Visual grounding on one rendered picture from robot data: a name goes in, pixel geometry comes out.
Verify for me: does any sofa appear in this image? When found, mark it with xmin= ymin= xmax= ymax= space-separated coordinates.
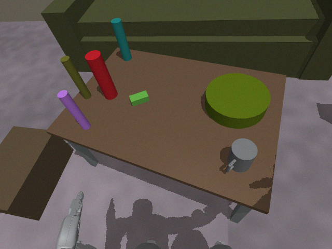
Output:
xmin=41 ymin=0 xmax=332 ymax=80

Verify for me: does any coffee table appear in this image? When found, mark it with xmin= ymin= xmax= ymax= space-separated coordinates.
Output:
xmin=46 ymin=47 xmax=286 ymax=224

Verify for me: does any left robot hand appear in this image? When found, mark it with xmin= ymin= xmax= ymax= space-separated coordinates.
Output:
xmin=56 ymin=191 xmax=96 ymax=249

